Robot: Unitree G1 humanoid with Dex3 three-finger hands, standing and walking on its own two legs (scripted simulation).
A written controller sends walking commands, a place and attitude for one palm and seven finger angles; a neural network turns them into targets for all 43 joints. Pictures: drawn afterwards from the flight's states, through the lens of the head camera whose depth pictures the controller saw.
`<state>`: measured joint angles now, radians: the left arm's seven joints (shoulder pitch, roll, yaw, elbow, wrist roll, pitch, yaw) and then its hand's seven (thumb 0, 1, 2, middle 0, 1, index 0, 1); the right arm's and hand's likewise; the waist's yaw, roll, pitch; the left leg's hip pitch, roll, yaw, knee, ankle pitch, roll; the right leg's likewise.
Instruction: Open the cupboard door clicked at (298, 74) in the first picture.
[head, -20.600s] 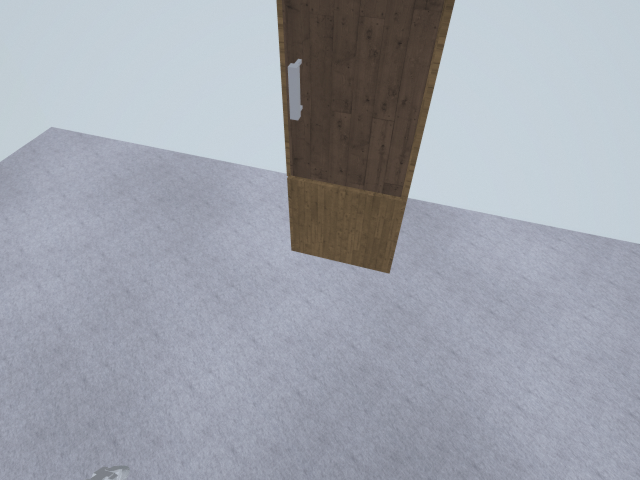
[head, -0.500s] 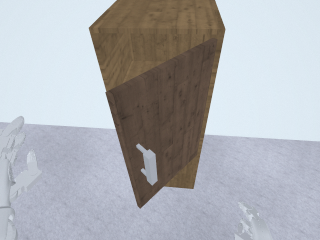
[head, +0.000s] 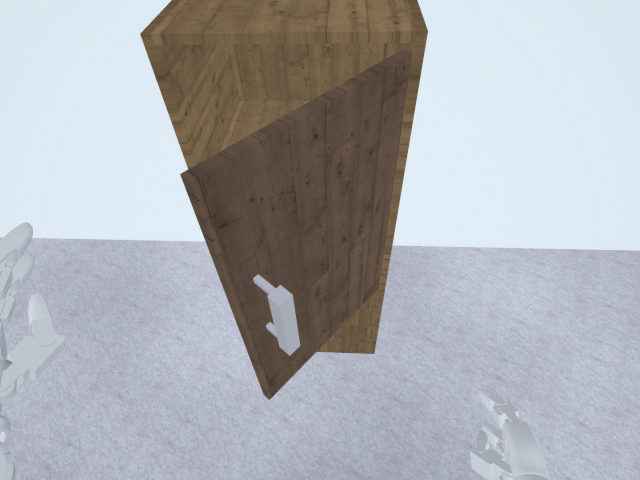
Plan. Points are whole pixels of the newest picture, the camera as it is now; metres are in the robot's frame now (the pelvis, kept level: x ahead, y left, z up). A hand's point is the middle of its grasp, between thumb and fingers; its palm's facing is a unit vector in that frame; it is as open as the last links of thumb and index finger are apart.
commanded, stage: step back with the hand held close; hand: left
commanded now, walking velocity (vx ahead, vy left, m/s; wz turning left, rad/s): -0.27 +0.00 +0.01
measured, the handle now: (275, 314) +0.35 +0.11 -0.03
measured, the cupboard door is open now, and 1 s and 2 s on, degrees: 50 50 50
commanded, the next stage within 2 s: stop stepping back and stand still in 1.16 s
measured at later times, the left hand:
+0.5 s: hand out of the picture +0.12 +0.29 +0.15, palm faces +0.44 -0.74 -0.50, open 7.4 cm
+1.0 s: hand out of the picture +0.07 +0.26 +0.14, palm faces +0.40 -0.76 -0.51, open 7.4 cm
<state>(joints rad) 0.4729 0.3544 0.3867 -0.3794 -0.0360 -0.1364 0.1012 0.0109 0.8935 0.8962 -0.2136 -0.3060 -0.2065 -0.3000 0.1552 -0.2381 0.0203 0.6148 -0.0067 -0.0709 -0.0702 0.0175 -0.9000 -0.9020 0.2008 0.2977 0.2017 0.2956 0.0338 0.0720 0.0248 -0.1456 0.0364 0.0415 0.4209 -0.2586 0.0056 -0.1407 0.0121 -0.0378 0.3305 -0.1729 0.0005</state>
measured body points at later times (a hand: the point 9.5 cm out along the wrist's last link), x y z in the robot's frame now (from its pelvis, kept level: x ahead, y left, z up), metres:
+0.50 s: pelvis -0.07 +0.02 -0.02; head -0.06 +0.03 +0.43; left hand +0.09 +0.33 +0.17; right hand +0.12 -0.21 -0.09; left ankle -0.02 +0.11 -0.75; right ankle +0.00 -0.12 -0.75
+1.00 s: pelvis -0.15 +0.00 -0.02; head -0.08 +0.01 +0.43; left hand +0.04 +0.30 +0.17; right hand +0.04 -0.23 -0.11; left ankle -0.02 +0.11 -0.74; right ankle -0.25 -0.10 -0.75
